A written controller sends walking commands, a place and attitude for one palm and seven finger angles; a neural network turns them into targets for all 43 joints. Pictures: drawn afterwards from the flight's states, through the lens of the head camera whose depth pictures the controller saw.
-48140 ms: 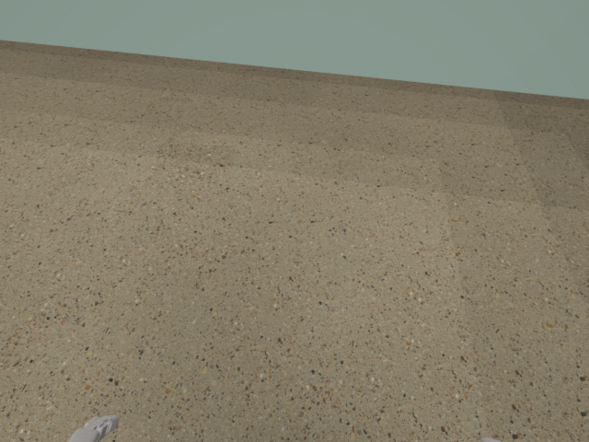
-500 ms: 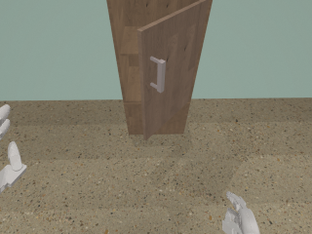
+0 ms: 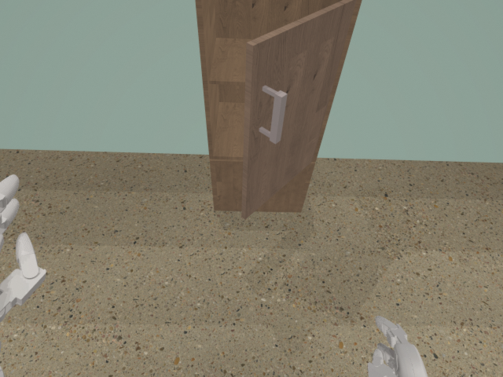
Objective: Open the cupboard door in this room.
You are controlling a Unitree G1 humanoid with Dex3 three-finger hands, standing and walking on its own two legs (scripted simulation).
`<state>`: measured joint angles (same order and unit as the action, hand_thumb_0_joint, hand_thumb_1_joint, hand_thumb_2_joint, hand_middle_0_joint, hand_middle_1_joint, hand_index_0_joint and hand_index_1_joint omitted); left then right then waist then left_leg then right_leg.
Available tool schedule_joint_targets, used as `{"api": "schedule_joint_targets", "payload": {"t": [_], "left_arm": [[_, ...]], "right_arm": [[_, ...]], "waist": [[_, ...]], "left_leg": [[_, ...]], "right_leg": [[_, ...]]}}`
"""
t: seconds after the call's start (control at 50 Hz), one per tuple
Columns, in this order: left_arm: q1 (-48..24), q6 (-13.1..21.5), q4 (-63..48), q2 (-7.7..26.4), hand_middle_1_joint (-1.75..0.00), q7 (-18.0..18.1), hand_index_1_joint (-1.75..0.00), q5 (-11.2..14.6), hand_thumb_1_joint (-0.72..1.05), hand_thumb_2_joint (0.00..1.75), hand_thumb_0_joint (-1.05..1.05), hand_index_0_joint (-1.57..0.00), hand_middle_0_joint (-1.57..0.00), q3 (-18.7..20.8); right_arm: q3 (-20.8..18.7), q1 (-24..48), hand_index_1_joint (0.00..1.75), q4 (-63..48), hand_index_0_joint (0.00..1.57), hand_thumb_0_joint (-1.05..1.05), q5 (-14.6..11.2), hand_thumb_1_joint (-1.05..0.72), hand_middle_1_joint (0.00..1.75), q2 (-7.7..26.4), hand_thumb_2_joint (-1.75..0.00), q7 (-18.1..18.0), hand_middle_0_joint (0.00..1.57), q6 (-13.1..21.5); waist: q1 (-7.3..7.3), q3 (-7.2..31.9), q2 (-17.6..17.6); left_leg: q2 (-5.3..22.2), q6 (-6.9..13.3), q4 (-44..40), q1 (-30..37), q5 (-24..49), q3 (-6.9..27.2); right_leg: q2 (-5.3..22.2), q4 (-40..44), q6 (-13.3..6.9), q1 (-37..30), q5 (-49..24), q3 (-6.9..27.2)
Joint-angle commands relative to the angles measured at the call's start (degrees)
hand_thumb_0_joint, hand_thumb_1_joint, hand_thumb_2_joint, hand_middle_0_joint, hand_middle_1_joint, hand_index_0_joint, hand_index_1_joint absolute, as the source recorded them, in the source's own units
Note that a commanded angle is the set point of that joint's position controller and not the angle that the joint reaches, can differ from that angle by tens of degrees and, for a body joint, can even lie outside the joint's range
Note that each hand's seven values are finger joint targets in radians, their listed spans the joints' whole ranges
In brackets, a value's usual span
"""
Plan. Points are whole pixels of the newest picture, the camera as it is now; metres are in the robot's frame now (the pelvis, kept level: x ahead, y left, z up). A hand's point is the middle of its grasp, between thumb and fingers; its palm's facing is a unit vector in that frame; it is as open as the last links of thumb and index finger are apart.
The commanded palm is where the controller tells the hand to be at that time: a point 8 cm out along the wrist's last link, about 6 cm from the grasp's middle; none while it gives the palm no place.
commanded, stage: stop stepping back and stand still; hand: left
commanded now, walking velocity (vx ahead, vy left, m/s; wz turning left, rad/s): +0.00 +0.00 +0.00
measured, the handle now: (271, 115) +0.67 +0.00 +0.04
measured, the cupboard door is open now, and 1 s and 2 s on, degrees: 47 47 47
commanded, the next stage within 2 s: let the arm hang, fingers relaxed in 0.06 s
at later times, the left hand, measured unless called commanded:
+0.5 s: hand out of the picture +0.03 +0.16 -0.18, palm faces +0.02 -0.98 -0.19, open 7.1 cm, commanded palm none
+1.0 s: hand out of the picture -0.01 +0.15 -0.18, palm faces +0.05 -0.98 -0.21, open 7.4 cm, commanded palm none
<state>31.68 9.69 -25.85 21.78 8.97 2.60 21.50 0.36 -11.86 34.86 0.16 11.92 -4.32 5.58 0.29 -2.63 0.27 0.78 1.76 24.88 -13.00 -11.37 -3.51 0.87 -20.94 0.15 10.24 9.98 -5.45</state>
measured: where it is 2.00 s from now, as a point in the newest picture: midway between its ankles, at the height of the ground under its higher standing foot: outside the picture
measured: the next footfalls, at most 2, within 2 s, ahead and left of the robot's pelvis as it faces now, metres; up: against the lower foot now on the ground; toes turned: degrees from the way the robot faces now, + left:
none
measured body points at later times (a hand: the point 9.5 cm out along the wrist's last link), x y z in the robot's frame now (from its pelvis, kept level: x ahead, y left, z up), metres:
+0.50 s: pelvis -0.01 -0.01 -0.01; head +0.02 +0.00 +0.44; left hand +0.03 +0.22 -0.16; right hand +0.04 -0.27 -0.15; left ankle +0.02 +0.09 -0.74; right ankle +0.01 -0.12 -0.74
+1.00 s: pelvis +0.00 -0.02 +0.00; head +0.01 -0.03 +0.45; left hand -0.01 +0.20 -0.16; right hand -0.02 -0.22 -0.17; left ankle +0.02 +0.09 -0.74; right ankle +0.01 -0.12 -0.74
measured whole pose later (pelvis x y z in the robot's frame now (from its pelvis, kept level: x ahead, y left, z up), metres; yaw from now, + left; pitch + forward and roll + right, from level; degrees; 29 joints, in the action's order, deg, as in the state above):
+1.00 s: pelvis +0.00 -0.02 +0.00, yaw +1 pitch -2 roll +0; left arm 16.1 -0.1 65.2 8.0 1.9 -0.2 0.8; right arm 0.5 -17.9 64.8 1.4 6.2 -1.5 -1.2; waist -0.5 -2.3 -1.4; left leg 0.9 0.3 25.1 -12.3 -11.3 -2.8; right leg 0.9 -25.4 -1.7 11.3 12.7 -6.0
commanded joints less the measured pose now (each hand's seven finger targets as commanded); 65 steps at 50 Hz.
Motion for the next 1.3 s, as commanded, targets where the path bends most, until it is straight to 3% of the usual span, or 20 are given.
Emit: {"api": "schedule_joint_targets", "payload": {"t": [0.0, 0.12, 0.14, 0.16, 0.2, 0.24, 0.3, 0.32, 0.36, 0.42, 0.48, 0.52, 0.64, 0.78, 0.86, 1.02, 1.28], "left_arm": [[-0.8, 4.3, -13.5, 10.7, -0.3, 1.3, -0.3, 0.0, 0.9, 0.9, 0.0, -0.2, -0.2, 8.3], [-0.5, 4.0, -9.9, 9.5, -0.3, 1.0, -0.3, 0.2, 0.9, 0.9, 0.0, -0.2, -0.2, 7.6], [-6.5, -2.2, 34.0, 0.0, -0.3, -6.2, -0.3, -3.9, 0.9, 0.9, 0.0, -0.2, -0.2, -17.7], [-7.5, -7.4, 35.9, 1.1, -0.3, -8.0, -0.3, -4.2, 0.9, 0.9, 0.0, -0.2, -0.2, -14.4], [-8.8, -9.1, 37.2, 0.2, -0.3, -8.6, -0.3, -4.3, 0.9, 0.9, 0.0, -0.2, -0.2, -14.7], [-10.7, -8.9, 43.2, 0.6, -0.3, -8.8, -0.3, -4.8, 0.9, 0.9, 0.0, -0.2, -0.2, -15.7], [-13.6, -8.9, 53.6, 1.5, -0.3, -8.7, -0.3, -4.9, 0.9, 0.9, 0.0, -0.2, -0.2, -16.6], [-14.8, -9.1, 57.2, 1.1, -0.3, -8.6, -0.3, -4.7, 0.9, 0.9, 0.0, -0.2, -0.2, -17.3], [-16.8, -9.7, 62.8, -0.1, -0.3, -8.2, -0.3, -4.2, 0.9, 0.9, 0.0, -0.2, -0.2, -18.7], [-16.4, -9.6, 70.4, -1.0, -0.3, -7.9, -0.3, -3.7, 0.9, 0.9, 0.0, -0.2, -0.2, -19.6], [-14.0, -9.5, 76.7, -3.0, -0.3, -7.6, -0.3, -3.5, 0.9, 0.9, 0.0, -0.2, -0.2, -19.0], [-13.6, -9.4, 79.7, -2.8, -0.3, -7.6, -0.3, -3.2, 0.9, 0.9, 0.0, -0.2, -0.2, -19.5], [-13.9, -9.2, 85.6, -4.4, -0.3, -7.5, -0.3, -3.1, 0.9, 0.9, 0.0, -0.2, -0.2, -19.8], [-12.4, -9.4, 89.0, -6.2, -0.3, -7.2, -0.3, -3.0, 0.9, 0.9, 0.0, -0.2, -0.2, -19.9], [-12.2, -9.3, 89.4, -6.9, -0.3, -7.0, -0.3, -3.1, 0.9, 0.9, 0.0, -0.2, -0.2, -19.8], [-11.7, -9.1, 89.8, -8.2, -0.3, -6.8, -0.3, -3.1, 0.9, 0.9, 0.0, -0.2, -0.2, -19.5], [-11.9, -8.8, 90.3, -8.6, -0.3, -6.9, -0.3, -3.1, 0.9, 0.9, 0.0, -0.2, -0.2, -19.4]], "right_arm": [[-2.5, 5.2, 0.3, -8.9, 0.2, 0.0, 0.0, -0.9, 0.3, 6.8, -0.9, -0.3, 0.2, 3.2], [-2.7, 4.7, 0.3, -8.4, 0.2, 0.0, -0.2, -0.9, 0.3, 7.1, -0.9, -0.3, 0.2, 2.9], [-4.5, 7.9, 0.3, 7.3, 0.2, 0.0, -0.5, -0.9, 0.3, 13.8, -0.9, 5.1, 0.2, 7.4], [-5.0, 2.2, 0.3, 7.5, 0.2, 0.0, -0.2, -0.9, 0.3, 15.8, -0.9, 5.4, 0.2, 2.2], [-4.4, 2.1, 0.3, 6.4, 0.2, 0.0, 0.3, -0.9, 0.3, 14.3, -0.9, 5.0, 0.2, -0.3], [-3.4, 3.2, 0.3, 6.5, 0.2, 0.0, 1.0, -0.9, 0.3, 13.7, -0.9, 4.8, 0.2, -1.5], [-2.6, 2.7, 0.3, 8.9, 0.2, 0.0, 1.2, -0.9, 0.3, 12.1, -0.9, 4.7, 0.2, -3.0], [-2.2, 2.0, 0.3, 10.1, 0.2, 0.0, 1.2, -0.9, 0.3, 11.1, -0.9, 4.7, 0.2, -3.5], [-1.5, 0.7, 0.3, 12.3, 0.2, 0.0, 1.4, -0.9, 0.3, 8.7, -0.9, 4.6, 0.2, -4.6], [-0.8, 0.7, 0.3, 15.7, 0.2, 0.0, 1.4, -0.9, 0.3, 7.2, -0.9, 4.3, 0.2, -5.2], [-0.9, -0.8, 0.3, 18.7, 0.2, 0.0, 1.4, -0.9, 0.3, 5.5, -0.9, 3.7, 0.2, -5.7], [-0.9, -2.3, 0.3, 20.5, 0.2, 0.0, 1.3, -0.9, 0.3, 4.8, -0.9, 3.5, 0.2, -6.0], [-1.2, -8.0, 0.3, 24.8, 0.2, 0.0, 1.1, -0.9, 0.3, 3.3, -0.9, 3.1, 0.2, -6.6], [-0.9, -10.5, 0.3, 28.1, 0.2, 0.0, 1.2, -0.9, 0.3, 1.2, -0.9, 2.9, 0.2, -6.5], [-0.8, -11.0, 0.3, 29.0, 0.2, 0.0, 1.2, -0.9, 0.3, 0.0, -0.9, 2.8, 0.2, -6.4], [-0.8, -10.2, 0.3, 29.6, 0.2, 0.0, 1.2, -0.9, 0.3, -1.0, -0.9, 2.4, 0.2, -5.7], [-0.9, -9.7, 0.3, 29.6, 0.2, 0.0, 1.1, -0.9, 0.3, -0.5, -0.9, 2.2, 0.2, -5.5]], "waist": [[0.13, 6.3, -6.9], [-0.11, 5.7, -4.3], [-2.9, 0.6, -3.0], [-2.11, 3.9, -4.2], [-1.74, 4.7, -5.3], [-0.75, 5.7, 0.4], [-0.23, 8.8, 11.0], [-0.68, 9.5, 12.1], [-1.36, 7.7, 7.3], [-0.79, 5.2, -5.0], [-0.2, 4.3, -10.7], [-0.22, 3.2, -11.8], [-1.07, -1.1, -0.5], [-0.88, -2.7, 2.1], [-0.96, -3.3, 2.1], [-0.27, -2.5, -1.6], [-0.61, -1.8, -0.9]], "left_leg": [[3.0, -1.4, -7.4, -3.8, -0.8, 5.6], [3.3, -1.5, -7.8, -3.7, -1.3, 5.5], [5.5, -1.4, 1.0, -5.6, 8.7, 7.2], [6.6, -0.9, -0.1, -3.9, 12.5, 7.5], [8.6, 1.6, -1.9, -8.1, 8.3, 9.9], [8.1, 2.5, -3.0, -8.4, 6.3, 11.6], [5.2, 1.6, 0.8, -5.6, 6.9, 8.9], [3.8, 0.9, 2.4, -3.1, 6.7, 7.3], [2.6, 0.1, 2.6, -0.3, 6.0, 5.7], [3.8, 0.0, -1.4, -1.6, 4.2, 6.7], [3.9, -0.2, -3.0, -3.3, -0.3, 6.9], [3.8, -0.4, -3.8, -4.4, -3.1, 7.1], [3.7, -0.5, -2.9, -1.5, -3.7, 6.1], [3.6, -0.2, -3.7, -1.1, -2.7, 5.3], [3.7, -0.2, -3.8, -1.1, -1.8, 5.0], [4.4, -0.2, -5.7, -1.9, 0.4, 5.6], [4.5, -0.4, -5.8, 0.2, 2.5, 5.4]], "right_leg": [[0.9, 1.9, 0.3, -5.7, -1.2, 4.4], [0.6, 2.6, 0.5, -4.9, -1.2, 4.3], [3.8, -4.4, -1.0, 7.2, -1.2, 1.6], [5.3, -3.9, -1.6, 6.4, -0.5, 4.9], [2.8, -9.9, -1.8, 5.7, 6.3, 3.4], [2.2, -10.8, -2.2, 3.0, 6.5, 4.6], [5.9, -6.0, -2.8, 0.0, -0.5, 6.8], [7.4, -4.8, -3.4, 1.3, -1.6, 7.9], [8.5, -3.5, -4.2, 4.3, 0.0, 8.2], [6.6, -3.0, -2.9, 2.9, 3.3, 7.4], [6.1, -1.1, -3.1, 0.2, 4.4, 6.8], [6.1, 0.2, -3.4, -0.5, 5.6, 6.9], [6.8, 4.4, -3.7, 4.6, 11.9, 6.5], [6.6, 4.4, -3.4, 5.2, 12.0, 6.4], [6.4, 4.2, -3.4, 5.3, 11.5, 6.4], [5.7, 1.9, -3.0, 1.8, 4.4, 5.4], [6.0, 2.6, -2.7, 0.8, 2.5, 5.3]]}}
